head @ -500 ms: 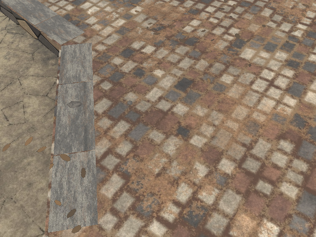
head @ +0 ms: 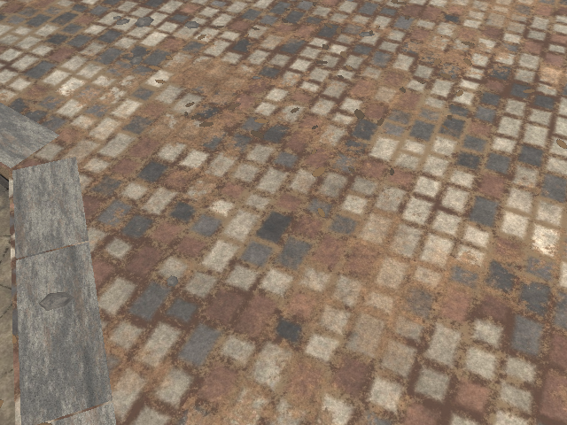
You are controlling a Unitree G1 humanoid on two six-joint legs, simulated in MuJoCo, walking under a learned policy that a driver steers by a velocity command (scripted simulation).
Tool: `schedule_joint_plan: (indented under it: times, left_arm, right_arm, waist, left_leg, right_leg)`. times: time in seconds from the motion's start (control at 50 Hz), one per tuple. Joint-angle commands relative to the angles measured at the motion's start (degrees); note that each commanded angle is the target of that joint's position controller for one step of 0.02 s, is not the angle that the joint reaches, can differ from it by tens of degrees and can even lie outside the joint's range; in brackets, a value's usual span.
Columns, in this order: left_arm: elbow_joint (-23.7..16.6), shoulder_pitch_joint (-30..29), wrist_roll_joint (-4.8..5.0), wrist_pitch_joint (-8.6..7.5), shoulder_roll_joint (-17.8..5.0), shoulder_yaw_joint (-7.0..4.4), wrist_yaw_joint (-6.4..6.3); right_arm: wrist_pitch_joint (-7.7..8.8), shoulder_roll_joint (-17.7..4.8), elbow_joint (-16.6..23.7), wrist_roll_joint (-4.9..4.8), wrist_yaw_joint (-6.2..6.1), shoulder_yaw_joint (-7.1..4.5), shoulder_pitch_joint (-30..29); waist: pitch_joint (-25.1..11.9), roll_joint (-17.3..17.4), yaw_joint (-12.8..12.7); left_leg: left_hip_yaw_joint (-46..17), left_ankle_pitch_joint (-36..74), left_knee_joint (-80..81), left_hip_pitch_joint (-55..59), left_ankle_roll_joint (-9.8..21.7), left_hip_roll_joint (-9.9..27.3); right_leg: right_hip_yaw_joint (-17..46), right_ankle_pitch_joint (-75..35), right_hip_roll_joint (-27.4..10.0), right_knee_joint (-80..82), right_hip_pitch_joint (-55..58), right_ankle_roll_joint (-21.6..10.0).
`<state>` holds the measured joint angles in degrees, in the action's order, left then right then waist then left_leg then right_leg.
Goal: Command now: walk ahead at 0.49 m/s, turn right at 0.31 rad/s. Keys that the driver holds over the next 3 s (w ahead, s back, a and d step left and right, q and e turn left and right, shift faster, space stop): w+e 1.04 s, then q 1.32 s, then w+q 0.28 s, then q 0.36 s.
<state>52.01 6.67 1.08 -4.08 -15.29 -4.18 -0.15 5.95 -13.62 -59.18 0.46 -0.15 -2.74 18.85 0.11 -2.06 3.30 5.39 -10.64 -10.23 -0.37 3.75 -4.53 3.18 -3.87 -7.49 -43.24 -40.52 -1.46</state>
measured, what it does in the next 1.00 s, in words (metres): walks ahead, turning right: right foot, then left foot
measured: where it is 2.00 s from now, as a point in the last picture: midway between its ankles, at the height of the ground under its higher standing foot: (381, 330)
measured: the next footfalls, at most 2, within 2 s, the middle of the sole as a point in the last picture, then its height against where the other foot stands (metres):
right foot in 0.22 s outside the picture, level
left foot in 0.68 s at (286, 382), level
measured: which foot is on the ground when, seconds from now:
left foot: down 0.00-0.22, up 0.24-0.66, down 0.68-1.00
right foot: up 0.00-0.20, down 0.22-0.68, up 0.70-1.00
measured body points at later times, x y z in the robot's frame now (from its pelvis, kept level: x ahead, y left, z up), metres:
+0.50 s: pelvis +0.29 -0.07 +0.00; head +0.32 -0.09 +0.45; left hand +0.42 +0.18 -0.12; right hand +0.41 -0.38 -0.10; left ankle +0.49 +0.08 -0.68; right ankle +0.26 -0.14 -0.75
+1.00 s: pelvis +0.57 -0.11 +0.00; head +0.60 -0.12 +0.45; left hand +0.86 +0.03 -0.10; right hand +0.45 -0.37 -0.12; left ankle +0.59 +0.00 -0.75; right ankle +0.57 -0.31 -0.67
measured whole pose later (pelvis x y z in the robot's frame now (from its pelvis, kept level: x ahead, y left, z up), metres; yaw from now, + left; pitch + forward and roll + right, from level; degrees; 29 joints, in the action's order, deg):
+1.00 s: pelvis +0.57 -0.11 +0.00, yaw -34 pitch +2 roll +2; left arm 38.7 10.8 1.4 -1.3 -17.6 -4.8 0.4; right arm 5.7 -15.5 -49.2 0.4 0.3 -4.1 17.4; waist 1.6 -2.7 3.6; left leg 8.5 -12.4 -15.5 -4.7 1.2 -1.1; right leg 3.7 7.8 -6.2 -54.8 -40.3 -0.1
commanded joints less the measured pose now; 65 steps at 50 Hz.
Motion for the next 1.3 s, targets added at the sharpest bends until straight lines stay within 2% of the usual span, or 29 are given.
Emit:
schedule_joint_plan:
  times: [0.02, 0.12, 0.16, 0.2, 0.22, 0.24, 0.26, 0.28, 0.32, 0.36, 0.5, 0.58, 0.64, 0.68, 0.7, 0.72, 0.74, 0.76, 0.78, 0.84, 0.92, 1.1, 1.16, 1.18, 1.2, 1.22, 1.24, 1.26, 1.3]
  left_arm:
    - [-4.4, -6.0, 0.19, -0.6, -1.4, 0.39, 0.97]
    - [-8.7, -11.5, 0.32, -0.84, -1.4, 1.02, 3.27]
    - [-9.5, -8.9, 0.25, -0.73, -3.3, 0.24, 3.96]
    - [-6.6, 5.2, 0.4, -0.46, -8.0, -2.44, 3.8]
    - [-4.9, 15.1, 0.18, 0.04, -13.0, -4.35, 2.75]
    - [-6.1, 15.7, 0.67, 0.24, -17.2, -5.16, 2.17]
    - [-5.6, 17.2, -0.1, 0.29, -12.7, -3.49, 1.97]
    - [-5.9, 15.0, -0.6, 0.05, -9.4, -2.72, 1.62]
    - [-7.9, 7.0, -0.56, -0.61, -5.6, -1.52, 1.79]
    - [-9.1, 4.6, -0.88, -0.7, -6.1, -1.46, 1.52]
    - [-8.9, 9.6, 0.06, -0.09, -9.8, -2.62, -0.51]
    - [-7.7, 12.9, 0.53, 0.4, -8.9, -2.49, -0.63]
    - [-8.3, 12.6, 0.12, 0.97, -9.0, -2.62, -1.08]
    - [-9.5, 11.8, -0.31, 1.08, -6.1, -1.54, -0.92]
    - [-10.7, 12.8, -1.28, 0.94, -2.8, -0.28, -0.75]
    - [-12.6, 20.7, 0.93, 0.3, -0.9, 0.36, -0.6]
    - [-10.8, 19.7, 1.53, 0.44, -7.7, -0.73, -0.89]
    - [-11.7, 13.6, 1.05, 0.84, -10.4, -1.55, -0.89]
    - [-12.2, 11.1, 0.46, 1.18, -9.6, -1.58, -1.01]
    - [-13.5, 10.3, 0.65, 1.79, -6.4, -1.54, -0.26]
    - [-16.0, 7.0, 0.27, 2.5, -4.3, -1.04, 0.0]
    - [-20.9, -5.8, -0.36, 1.09, -1.4, 0.51, 2.71]
    - [-19.2, 1.4, -1.44, 0.41, -5.2, -1.2, 2.74]
    - [-16.8, 8.2, -1.95, 0.3, -7.9, -2.33, 2.22]
    - [-15.3, 15.1, -3.29, 0.58, -12.6, -3.32, 1.1]
    - [-16.5, 13.9, -4.67, 1.06, -14.6, -2.47, 0.31]
    - [-16.8, 15.4, -3.63, 1.6, -11.8, -2.16, 0.61]
    - [-16.2, 11.9, -2.56, 1.66, -10.2, -1.67, 0.86]
    - [-15.2, 4.8, -1.51, 1.18, -5.9, -0.38, 0.93]
  right_arm:
    - [0.58, -8.8, 2.3, -0.23, -0.68, -1.43, 0.4]
    - [-1.51, -9.6, 1.6, -0.53, -0.89, -1.87, 2.9]
    - [-2.29, -11.4, 2.9, -0.67, -1.34, -2.37, 1.0]
    - [-3.3, -12.1, 4.4, -0.52, -1.93, -2.43, -0.6]
    - [-2.88, -11.3, 6.0, 0.05, -2.11, -1.82, -0.3]
    - [-0.65, -2.8, 8.5, 0.73, -0.7, 0.88, 3.9]
    - [2.37, -7.7, 9.0, -1.04, 0.55, -0.1, 0.1]
    - [3.69, -10.3, 10.9, -3.21, 1.04, -0.85, -5.7]
    - [3.5, -9.7, 11.0, -1.22, 0.1, -1.35, -8.4]
    - [1.93, -9.2, 11.7, -0.23, -0.18, -1.77, -6.3]
    - [0.73, -5.3, 16.6, 0.13, -0.26, -0.76, -18.4]
    - [1.29, -7.4, 18.9, -0.97, 0.45, -1.17, -22.3]
    - [2.15, -9.7, 19.2, -1.16, 0.98, -2.03, -20.1]
    - [2.75, -12.1, 17.2, -0.32, 0.61, -3.31, -10.2]
    - [2.65, -15.4, 16.5, 0.22, 0.14, -4.12, -1.2]
    - [1.68, -19.0, 14.4, 0.48, 0.55, -5.11, 2.2]
    - [1.44, -12.7, 16.2, -0.57, 0.86, -3.7, 0.0]
    - [1.09, -9.5, 16.9, -0.8, 0.68, -2.84, -2.5]
    - [0.78, -8.9, 17.3, -0.23, 0.69, -2.42, -5.3]
    - [0.76, -7.3, 16.3, 0.3, 0.55, -2.03, -7.5]
    - [1.25, -9.4, 14.9, -0.21, 0.43, -2.96, -6.4]
    - [-1.25, -12.3, 11.9, -1.54, 0.06, -3.33, -1.0]
    - [-2.14, -14.4, 10.9, -2.97, 0.02, -3.51, -2.1]
    - [-2.11, -13.5, 10.6, -3.01, 0.03, -3.01, -2.3]
    - [-1.52, -10.1, 12.1, -1.14, 0.15, -1.61, -1.8]
    - [-1.04, -4.0, 12.0, 0.21, 1.16, 0.74, 6.4]
    - [-1.19, -9.8, 9.3, -1.98, 1.17, -0.72, 6.7]
    - [-1.63, -12.1, 11.1, -3.62, 1.11, -1.58, 0.9]
    - [-3.41, -9.8, 11.0, -2.12, -0.21, -1.5, -2.1]
  waist:
    - [4.8, 3.9, 0.5]
    - [5.9, 3.9, 1.3]
    - [2.7, 6.4, -1.3]
    - [-5.8, 7.2, -8.9]
    - [-12.2, 1.8, -12.6]
    - [-19.1, -13.5, -7.8]
    - [-22.8, -7.1, -10.3]
    - [-14.9, -5.1, -10.6]
    - [-5.5, 4.4, -5.7]
    - [-2.9, 2.0, -2.5]
    - [0.3, -1.5, -5.8]
    - [-0.1, -3.2, -7.1]
    - [-0.8, -4.8, -5.1]
    - [-6.5, -4.0, -0.1]
    - [-14.7, 3.4, 3.0]
    - [-19.6, 24.5, -1.4]
    - [-14.7, 15.8, 0.1]
    - [-8.0, 10.0, 1.4]
    - [-4.4, 5.8, 0.3]
    - [-0.5, 8.7, -2.3]
    - [0.3, 6.3, -2.3]
    - [3.9, 4.8, 1.4]
    - [-1.4, 7.9, -4.8]
    - [-5.4, 6.8, -8.7]
    - [-13.3, 2.1, -10.6]
    - [-23.6, -11.6, -5.9]
    - [-31.1, -7.1, -9.4]
    - [-22.3, -5.7, -8.9]
    - [-10.4, -2.3, -5.1]
  left_leg:
    - [-3.5, 10.7, 6.2, -3.0, 5.9, 16.2]
    - [-0.1, 22.8, -0.6, 8.7, 5.1, 19.9]
    - [1.9, 43.6, -8.2, 10.0, 3.8, 20.1]
    - [4.7, 55.0, -27.4, 5.5, 1.4, 17.8]
    - [5.0, 39.5, -45.0, -9.2, -0.9, 15.7]
    - [1.3, -12.1, -69.0, -36.2, -5.5, 1.1]
    - [-11.6, -19.3, -73.8, -43.5, -3.4, 2.5]
    - [-11.6, -15.7, -72.5, -47.1, -1.7, 5.8]
    - [-10.4, -9.0, -60.2, -41.4, -1.8, 10.6]
    - [-10.5, -8.3, -55.3, -35.1, -3.7, 11.6]
    - [-7.5, 14.0, -25.4, -29.4, -7.2, 6.9]
    - [-9.6, 16.1, -18.4, -27.0, -6.2, 5.4]
    - [-10.2, 9.0, -16.4, -23.8, -4.3, 5.4]
    - [-10.7, 6.9, -14.7, -8.6, -0.9, 7.8]
    - [-20.7, 3.6, -15.6, 6.3, 2.3, 18.0]
    - [-48.2, -10.6, -9.0, 21.1, 11.0, 29.1]
    - [-48.8, -21.1, -7.0, 18.1, 9.4, 28.3]
    - [-38.9, -18.2, -6.6, 11.3, 6.8, 25.9]
    - [-31.9, -10.0, -5.6, 4.3, 5.7, 23.6]
    - [-19.9, 1.1, -1.4, -5.3, 5.7, 19.6]
    - [-11.7, 11.2, 1.1, -4.8, 7.3, 20.1]
    - [0.5, 28.4, -2.2, -0.9, 5.1, 19.0]
    - [-0.4, 44.9, -13.4, 2.2, 2.8, 18.1]
    - [0.8, 43.9, -21.9, -1.1, 0.7, 15.7]
    - [1.1, 24.1, -35.8, -12.6, -2.3, 12.0]
    - [-3.3, -30.1, -57.2, -30.0, -6.4, 4.1]
    - [-13.9, -32.3, -62.9, -29.5, -6.5, 4.7]
    - [-12.4, -29.7, -63.0, -34.4, -6.4, 7.1]
    - [-9.7, -22.3, -56.6, -34.4, -7.3, 10.4]
  right_leg:
    - [-1.5, -4.7, 1.5, 5.7, 0.7, -0.5]
    - [-4.5, 4.2, 3.3, 10.2, -2.5, -2.7]
    - [-8.3, 10.3, 6.6, 10.0, 4.4, -4.6]
    - [-10.0, 10.0, 11.2, 12.6, 23.9, -7.8]
    - [3.1, 10.6, 3.7, 13.4, 42.8, -11.7]
    - [38.0, 18.0, -12.2, 20.6, 64.0, -24.5]
    - [43.8, 20.6, -12.5, 26.3, 67.0, -23.5]
    - [33.2, 17.1, -9.9, 26.1, 61.6, -19.9]
    - [20.0, 6.2, -4.7, 28.2, 43.7, -15.8]
    - [17.3, -0.7, -3.0, 30.3, 33.8, -16.6]
    - [9.5, 5.2, 3.1, 31.3, 23.6, -11.9]
    - [14.5, 10.2, 1.1, 27.5, 28.2, -10.2]
    - [19.4, 9.3, -0.9, 21.6, 32.5, -9.2]
    - [17.6, 6.6, 3.3, 10.6, 29.7, -6.6]
    - [11.7, 17.1, 7.7, -6.1, 21.9, -4.3]
    - [5.9, 39.3, 13.5, -22.9, 1.7, -1.4]
    - [8.0, 36.7, 8.5, -29.9, -4.4, -0.8]
    - [6.5, 31.2, 6.8, -31.1, -5.8, -0.4]
    - [5.1, 27.0, 4.7, -30.1, -3.5, 0.0]
    - [3.9, 22.1, 0.9, -24.7, 1.1, 0.3]
    - [2.9, 16.5, -0.2, -18.4, -2.4, 1.4]
    - [-4.4, 5.2, 4.2, 7.0, 5.4, -0.6]
    - [-6.2, 6.4, 8.4, 14.5, 17.9, -3.9]
    - [-6.5, -3.4, 8.8, 19.0, 29.4, -5.4]
    - [1.9, -29.0, -0.9, 13.3, 47.1, -8.5]
    - [22.3, -52.6, -19.7, 9.4, 64.8, -19.9]
    - [23.1, -46.0, -19.5, 11.9, 62.1, -21.2]
    - [15.1, -39.2, -15.6, 14.3, 56.3, -18.4]
    - [7.7, -24.4, -10.6, 19.9, 40.9, -13.8]
Over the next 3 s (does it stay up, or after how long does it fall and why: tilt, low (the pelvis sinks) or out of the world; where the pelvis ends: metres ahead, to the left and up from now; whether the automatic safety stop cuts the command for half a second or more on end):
stays up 0.90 -0.19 -0.03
